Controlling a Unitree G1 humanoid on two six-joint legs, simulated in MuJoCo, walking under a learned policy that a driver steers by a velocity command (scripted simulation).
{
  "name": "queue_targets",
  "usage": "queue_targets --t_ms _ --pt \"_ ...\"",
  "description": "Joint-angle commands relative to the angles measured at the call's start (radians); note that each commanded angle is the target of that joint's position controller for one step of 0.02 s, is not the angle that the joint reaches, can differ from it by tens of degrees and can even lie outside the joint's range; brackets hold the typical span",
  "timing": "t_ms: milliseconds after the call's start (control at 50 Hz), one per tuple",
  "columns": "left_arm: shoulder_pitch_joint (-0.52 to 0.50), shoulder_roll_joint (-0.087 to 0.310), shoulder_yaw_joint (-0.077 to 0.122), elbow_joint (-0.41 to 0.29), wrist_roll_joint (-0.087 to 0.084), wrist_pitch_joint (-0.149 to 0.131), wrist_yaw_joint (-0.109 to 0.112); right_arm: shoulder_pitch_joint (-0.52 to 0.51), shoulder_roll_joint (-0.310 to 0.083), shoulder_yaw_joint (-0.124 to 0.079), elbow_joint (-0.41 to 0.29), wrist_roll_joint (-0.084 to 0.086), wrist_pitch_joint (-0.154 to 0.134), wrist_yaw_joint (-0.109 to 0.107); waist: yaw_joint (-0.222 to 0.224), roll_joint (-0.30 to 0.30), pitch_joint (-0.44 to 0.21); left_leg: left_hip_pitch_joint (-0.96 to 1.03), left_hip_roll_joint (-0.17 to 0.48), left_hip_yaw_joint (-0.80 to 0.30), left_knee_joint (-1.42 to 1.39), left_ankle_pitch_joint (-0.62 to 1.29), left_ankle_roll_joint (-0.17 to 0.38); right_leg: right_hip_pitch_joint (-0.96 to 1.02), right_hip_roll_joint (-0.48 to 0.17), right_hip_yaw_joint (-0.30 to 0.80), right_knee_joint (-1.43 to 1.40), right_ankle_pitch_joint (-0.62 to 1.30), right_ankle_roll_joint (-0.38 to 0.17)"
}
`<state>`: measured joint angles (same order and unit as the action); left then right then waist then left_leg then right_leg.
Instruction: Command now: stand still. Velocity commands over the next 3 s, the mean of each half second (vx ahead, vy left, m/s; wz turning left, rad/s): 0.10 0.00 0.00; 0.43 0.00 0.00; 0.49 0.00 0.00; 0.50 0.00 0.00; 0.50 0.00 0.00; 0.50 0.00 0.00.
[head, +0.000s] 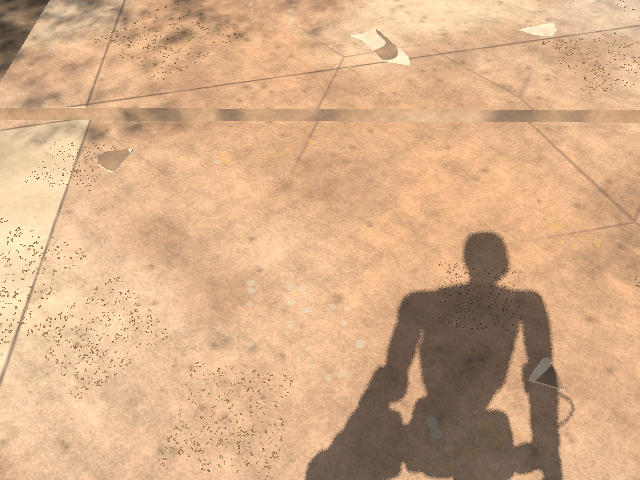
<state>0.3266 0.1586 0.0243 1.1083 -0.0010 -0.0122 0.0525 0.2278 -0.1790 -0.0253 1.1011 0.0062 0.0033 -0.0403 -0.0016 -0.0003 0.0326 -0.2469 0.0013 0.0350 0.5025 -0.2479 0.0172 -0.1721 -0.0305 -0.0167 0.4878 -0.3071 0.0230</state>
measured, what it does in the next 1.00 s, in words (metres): walks ahead: left foot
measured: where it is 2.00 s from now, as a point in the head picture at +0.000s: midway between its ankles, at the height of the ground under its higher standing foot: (353, 329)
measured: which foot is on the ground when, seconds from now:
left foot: down 0.00-0.52, up 0.54-0.94, down 0.96-1.00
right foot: down 0.00-0.98, up 1.00-1.00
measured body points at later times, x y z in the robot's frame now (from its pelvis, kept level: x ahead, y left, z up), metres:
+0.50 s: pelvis +0.04 -0.02 -0.01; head +0.04 -0.04 +0.44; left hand +0.03 +0.21 -0.15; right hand +0.01 -0.27 -0.16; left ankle +0.01 +0.11 -0.74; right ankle +0.00 -0.12 -0.73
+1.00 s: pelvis +0.28 -0.01 -0.02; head +0.32 -0.01 +0.42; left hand +0.17 +0.23 -0.16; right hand +0.50 -0.24 -0.12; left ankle +0.40 +0.08 -0.74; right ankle +0.03 -0.13 -0.68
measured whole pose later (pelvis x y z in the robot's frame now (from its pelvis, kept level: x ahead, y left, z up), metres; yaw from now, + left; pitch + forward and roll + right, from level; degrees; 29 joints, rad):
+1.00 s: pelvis +0.28 -0.01 -0.02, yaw -1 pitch +3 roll +1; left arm 0.51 0.20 0.04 1.07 -0.01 -0.08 0.01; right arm -0.07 -0.22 -0.05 0.86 0.02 -0.11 0.04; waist 0.05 -0.01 0.05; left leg -0.53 -0.02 0.09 0.60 -0.11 0.10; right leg 0.00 -0.03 0.02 0.78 -0.48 -0.01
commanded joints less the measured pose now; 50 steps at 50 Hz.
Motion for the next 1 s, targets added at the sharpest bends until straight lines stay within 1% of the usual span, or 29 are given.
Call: queue_targets --t_ms 20,240,260,300,340,380,400,420,440,460,480,500,520,540,560,580,620,640,660,680,760,800,860,900,920,940,960,980,1000 --pt "0.087 0.082 0.013 -0.008 0.000 -0.003 0.002 0.044 -0.091 -0.014 -0.020 0.000 -0.005 -0.003 0.000 -0.002 0.023 0.049 0.035 -0.039 -0.081 0.143 0.029 -0.084 -0.004 0.001 -0.088 0.123 -0.021" --pt "0.096 0.077 0.013 -0.010 -0.001 -0.004 0.002 0.054 -0.086 -0.014 -0.019 0.001 -0.006 -0.004 0.000 -0.003 0.026 0.047 0.035 -0.038 -0.079 0.141 0.027 -0.086 -0.003 0.002 -0.087 0.122 -0.022" --pt "0.117 0.068 0.012 0.001 -0.002 -0.002 0.002 0.073 -0.080 -0.013 -0.009 0.001 -0.005 -0.004 0.000 0.001 0.002 0.057 0.025 -0.029 -0.082 0.025 0.030 -0.077 0.010 -0.013 -0.083 0.023 -0.027" --pt "0.110 0.083 0.019 -0.009 -0.013 -0.001 0.007 0.087 -0.114 -0.028 -0.009 0.016 -0.002 -0.008 -0.006 0.016 0.048 -0.004 0.021 -0.043 -0.087 -0.375 0.063 -0.142 0.036 -0.034 -0.029 -0.270 -0.061" --pt "0.081 0.071 0.018 -0.039 -0.017 -0.019 0.007 0.115 -0.132 -0.037 -0.016 0.024 -0.019 -0.006 -0.021 0.062 0.122 -0.038 0.105 -0.168 -0.149 -0.567 0.115 -0.259 0.024 -0.022 0.041 -0.356 -0.087" --pt "0.045 0.030 0.011 -0.067 -0.020 -0.050 -0.007 0.199 -0.178 -0.055 -0.002 0.028 -0.043 0.003 -0.046 0.162 0.107 0.036 0.258 -0.408 -0.263 -0.632 0.199 -0.341 0.038 -0.063 0.216 -0.208 -0.089" --pt "0.024 0.033 0.013 -0.078 -0.021 -0.060 -0.017 0.212 -0.190 -0.061 -0.002 0.024 -0.052 0.004 -0.048 0.174 0.098 0.002 0.325 -0.522 -0.315 -0.631 0.241 -0.323 0.022 -0.039 0.303 -0.166 -0.103" --pt "0.019 0.045 0.019 -0.086 -0.026 -0.068 -0.025 0.177 -0.187 -0.059 -0.018 0.015 -0.061 0.005 -0.028 0.162 0.098 -0.036 0.350 -0.554 -0.336 -0.597 0.253 -0.313 0.003 -0.009 0.360 -0.193 -0.120" --pt "0.033 0.043 0.021 -0.087 -0.030 -0.074 -0.030 0.123 -0.186 -0.058 -0.041 0.014 -0.068 0.007 0.002 0.153 0.095 -0.072 0.343 -0.525 -0.337 -0.555 0.238 -0.280 -0.012 0.006 0.345 -0.228 -0.139" --pt "0.074 0.038 0.022 -0.078 -0.034 -0.080 -0.032 0.050 -0.189 -0.057 -0.068 0.029 -0.069 0.009 0.046 0.153 0.095 -0.133 0.308 -0.440 -0.322 -0.502 0.199 -0.183 -0.019 0.003 0.211 -0.217 -0.158" --pt "0.157 0.030 0.026 -0.043 -0.033 -0.084 -0.030 -0.038 -0.187 -0.056 -0.094 0.044 -0.064 0.012 0.104 0.142 0.099 -0.240 0.230 -0.301 -0.272 -0.432 0.146 0.008 0.007 -0.041 0.008 -0.113 -0.169" --pt "0.227 0.055 0.040 0.000 -0.020 -0.082 -0.027 -0.057 -0.164 -0.053 -0.104 0.044 -0.060 0.014 0.121 0.078 0.092 -0.313 0.137 -0.175 -0.143 -0.324 0.100 0.147 0.046 -0.053 -0.046 -0.006 -0.144" --pt "0.355 0.118 0.061 0.031 -0.011 -0.080 -0.025 -0.074 -0.110 -0.039 -0.119 0.035 -0.066 0.021 0.153 -0.112 0.032 -0.420 0.054 -0.041 0.167 -0.204 0.045 0.286 -0.105 0.169 -0.141 -0.084 -0.167" --pt "0.450 0.238 0.086 0.024 -0.018 -0.087 -0.036 -0.086 -0.073 -0.030 -0.162 0.029 -0.089 0.022 0.164 -0.346 0.019 -0.616 -0.036 0.039 0.443 -0.247 0.019 0.372 -0.334 0.586 -0.310 -0.186 -0.284" --pt "0.408 0.196 0.066 0.013 0.003 -0.104 -0.039 -0.109 -0.089 -0.032 -0.170 0.039 -0.104 0.024 0.131 -0.256 0.061 -0.696 0.009 -0.069 0.640 -0.281 0.043 0.305 -0.396 0.725 -0.337 -0.253 -0.335" --pt "0.325 0.140 0.049 -0.012 -0.001 -0.116 -0.041 -0.082 -0.095 -0.032 -0.164 0.050 -0.114 0.033 0.080 -0.147 0.106 -0.766 0.055 -0.104 0.730 -0.182 0.064 0.303 -0.368 0.637 -0.321 -0.223 -0.308" --pt "0.212 0.128 0.035 -0.050 -0.008 -0.114 -0.056 -0.066 -0.118 -0.040 -0.146 0.028 -0.125 0.041 0.036 -0.058 0.097 -0.750 0.104 -0.091 0.696 -0.014 0.076 0.277 -0.285 0.418 -0.329 -0.016 -0.233" --pt "0.200 0.102 0.025 -0.054 -0.005 -0.106 -0.058 -0.076 -0.131 -0.047 -0.146 0.020 -0.125 0.046 0.029 -0.060 0.092 -0.702 0.120 -0.078 0.640 0.032 0.070 0.254 -0.248 0.321 -0.332 0.135 -0.204" --pt "0.220 0.081 0.018 -0.051 0.000 -0.096 -0.056 -0.080 -0.118 -0.047 -0.145 0.019 -0.122 0.053 0.031 -0.077 0.077 -0.659 0.118 -0.054 0.600 0.064 0.059 0.242 -0.215 0.246 -0.333 0.240 -0.188" --pt "0.244 0.083 0.017 -0.047 0.003 -0.090 -0.051 -0.097 -0.097 -0.043 -0.148 0.018 -0.116 0.058 0.037 -0.090 0.070 -0.635 0.111 -0.031 0.563 0.094 0.048 0.233 -0.195 0.196 -0.332 0.321 -0.185" --pt "0.249 0.142 0.022 -0.071 0.007 -0.083 -0.029 -0.307 -0.046 -0.015 -0.231 0.020 -0.106 0.068 0.071 -0.077 0.114 -0.501 0.058 0.032 0.242 0.241 0.022 0.110 -0.150 0.091 -0.381 0.376 -0.181" --pt "0.274 0.168 0.030 -0.066 0.000 -0.087 -0.025 -0.368 -0.060 -0.011 -0.257 0.026 -0.105 0.075 0.080 -0.101 0.126 -0.434 0.036 0.052 0.148 0.275 0.026 0.102 -0.166 0.079 -0.407 0.364 -0.190" --pt "0.274 0.172 0.039 -0.055 -0.014 -0.089 -0.026 -0.416 -0.093 -0.013 -0.294 0.032 -0.109 0.088 0.062 -0.110 0.138 -0.414 0.032 0.035 0.056 0.269 0.064 0.201 -0.208 0.061 -0.376 0.460 -0.180" --pt "0.245 0.195 0.049 -0.061 -0.011 -0.084 -0.026 -0.364 -0.135 -0.031 -0.296 0.028 -0.116 0.091 0.009 -0.134 0.068 -0.304 -0.006 0.051 0.035 0.225 0.099 0.278 -0.225 0.039 -0.266 0.777 -0.157" --pt "0.228 0.208 0.055 -0.065 -0.007 -0.077 -0.025 -0.279 -0.167 -0.048 -0.278 0.028 -0.117 0.088 -0.040 -0.163 -0.003 -0.188 -0.040 0.070 0.046 0.195 0.118 0.301 -0.224 0.026 -0.156 0.976 -0.144" --pt "0.204 0.207 0.054 -0.072 -0.003 -0.068 -0.026 -0.104 -0.209 -0.073 -0.227 0.031 -0.114 0.080 -0.127 -0.170 -0.104 0.030 -0.067 0.083 0.034 0.203 0.146 0.258 -0.191 -0.003 0.038 1.082 -0.121" --pt "0.172 0.198 0.047 -0.095 0.004 -0.068 -0.031 0.086 -0.258 -0.094 -0.179 0.026 -0.106 0.069 -0.208 -0.145 -0.220 0.355 0.048 -0.046 0.068 0.190 0.193 0.033 -0.158 -0.006 0.301 0.896 -0.092" --pt "0.294 0.046 0.006 -0.113 0.001 -0.086 -0.049 0.225 -0.351 -0.114 -0.154 -0.006 -0.101 0.064 -0.142 0.135 -0.424 0.748 0.354 -0.571 -0.008 -0.040 0.371 -0.368 0.033 0.009 0.758 0.217 -0.028" --pt "0.269 0.058 0.007 -0.095 -0.023 -0.121 -0.059 0.216 -0.275 -0.088 -0.139 -0.008 -0.098 0.066 -0.148 0.190 -0.485 0.732 0.403 -0.838 -0.203 -0.113 0.376 -0.479 0.084 0.181 0.935 -0.220 -0.051"
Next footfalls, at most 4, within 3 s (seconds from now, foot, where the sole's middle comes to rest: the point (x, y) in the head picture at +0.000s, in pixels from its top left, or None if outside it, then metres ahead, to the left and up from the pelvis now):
0.96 left None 0.44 0.08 -0.77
1.50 right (409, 374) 0.74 -0.17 -0.77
2.06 left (307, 265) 1.06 0.06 -0.77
2.62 right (389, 182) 1.38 -0.18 -0.77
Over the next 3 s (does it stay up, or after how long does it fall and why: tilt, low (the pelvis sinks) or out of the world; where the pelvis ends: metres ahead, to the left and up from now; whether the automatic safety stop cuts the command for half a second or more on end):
stays up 1.40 -0.08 0.01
